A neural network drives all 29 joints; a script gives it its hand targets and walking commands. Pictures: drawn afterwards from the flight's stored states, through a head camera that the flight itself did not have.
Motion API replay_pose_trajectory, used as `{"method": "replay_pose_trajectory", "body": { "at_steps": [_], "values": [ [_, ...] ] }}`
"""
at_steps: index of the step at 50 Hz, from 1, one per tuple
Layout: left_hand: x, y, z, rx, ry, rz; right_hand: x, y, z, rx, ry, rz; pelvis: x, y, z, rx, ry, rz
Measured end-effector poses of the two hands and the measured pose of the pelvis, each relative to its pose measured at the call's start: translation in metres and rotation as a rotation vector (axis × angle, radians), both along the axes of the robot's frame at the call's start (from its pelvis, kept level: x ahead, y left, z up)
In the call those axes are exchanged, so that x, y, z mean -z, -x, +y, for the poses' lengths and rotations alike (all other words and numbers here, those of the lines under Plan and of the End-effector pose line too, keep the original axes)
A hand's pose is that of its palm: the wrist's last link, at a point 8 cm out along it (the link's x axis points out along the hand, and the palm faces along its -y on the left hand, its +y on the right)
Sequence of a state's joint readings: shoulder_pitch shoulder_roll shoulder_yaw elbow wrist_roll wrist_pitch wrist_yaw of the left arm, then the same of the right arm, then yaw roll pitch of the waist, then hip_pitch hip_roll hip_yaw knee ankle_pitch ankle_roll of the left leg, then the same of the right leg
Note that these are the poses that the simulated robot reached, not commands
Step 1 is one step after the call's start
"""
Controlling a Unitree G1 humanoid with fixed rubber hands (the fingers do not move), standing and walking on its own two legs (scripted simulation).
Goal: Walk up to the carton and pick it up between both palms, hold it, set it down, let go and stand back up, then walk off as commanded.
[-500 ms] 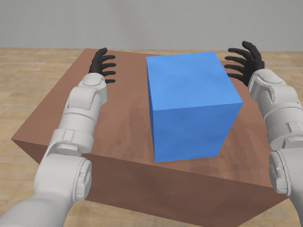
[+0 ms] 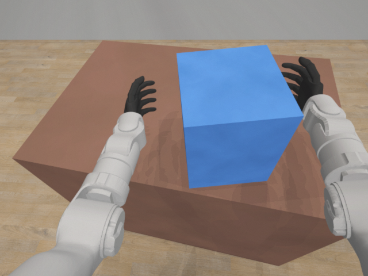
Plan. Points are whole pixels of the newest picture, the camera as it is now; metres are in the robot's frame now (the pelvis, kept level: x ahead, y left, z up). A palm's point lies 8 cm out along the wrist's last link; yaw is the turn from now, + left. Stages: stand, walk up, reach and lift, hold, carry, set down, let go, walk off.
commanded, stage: reach and lift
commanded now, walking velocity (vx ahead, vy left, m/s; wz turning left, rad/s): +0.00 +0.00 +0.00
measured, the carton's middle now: (225, 121) +0.46 -0.01 +0.05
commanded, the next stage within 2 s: none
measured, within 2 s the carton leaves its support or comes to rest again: leaves its support in 1.84 s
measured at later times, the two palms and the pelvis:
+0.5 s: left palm (151, 114) +0.43 +0.16 +0.10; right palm (290, 97) +0.49 -0.14 +0.12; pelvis +0.00 +0.00 +0.00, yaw +0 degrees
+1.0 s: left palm (149, 115) +0.42 +0.16 +0.10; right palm (285, 99) +0.49 -0.13 +0.12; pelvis +0.00 +0.00 +0.00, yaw +0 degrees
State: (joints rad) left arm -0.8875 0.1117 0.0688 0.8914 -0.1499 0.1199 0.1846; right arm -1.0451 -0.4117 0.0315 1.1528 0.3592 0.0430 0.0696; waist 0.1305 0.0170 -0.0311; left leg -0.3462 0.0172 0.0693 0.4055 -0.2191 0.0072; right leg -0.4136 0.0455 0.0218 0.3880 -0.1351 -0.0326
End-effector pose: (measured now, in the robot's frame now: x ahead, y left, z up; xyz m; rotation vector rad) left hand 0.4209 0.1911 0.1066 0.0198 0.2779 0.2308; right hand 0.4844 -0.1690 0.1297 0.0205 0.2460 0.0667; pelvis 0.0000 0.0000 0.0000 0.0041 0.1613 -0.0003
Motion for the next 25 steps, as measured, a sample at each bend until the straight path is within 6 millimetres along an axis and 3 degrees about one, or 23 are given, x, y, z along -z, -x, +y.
{"method": "replay_pose_trajectory", "body": {
  "at_steps": [10, 25],
  "values": [
    [0.004, -0.009, -0.003, -0.001, -0.007, -0.046, 0.010, -0.009, 0.013, -0.017, -0.014, -0.024, 0.001, -0.004, 0.000, 0.000, -0.001, 0.068],
    [0.007, -0.006, -0.035, 0.011, 0.020, -0.046, 0.010, -0.005, 0.033, -0.023, 0.054, -0.038, 0.001, -0.003, 0.000, 0.000, 0.000, 0.066]
  ]
}}
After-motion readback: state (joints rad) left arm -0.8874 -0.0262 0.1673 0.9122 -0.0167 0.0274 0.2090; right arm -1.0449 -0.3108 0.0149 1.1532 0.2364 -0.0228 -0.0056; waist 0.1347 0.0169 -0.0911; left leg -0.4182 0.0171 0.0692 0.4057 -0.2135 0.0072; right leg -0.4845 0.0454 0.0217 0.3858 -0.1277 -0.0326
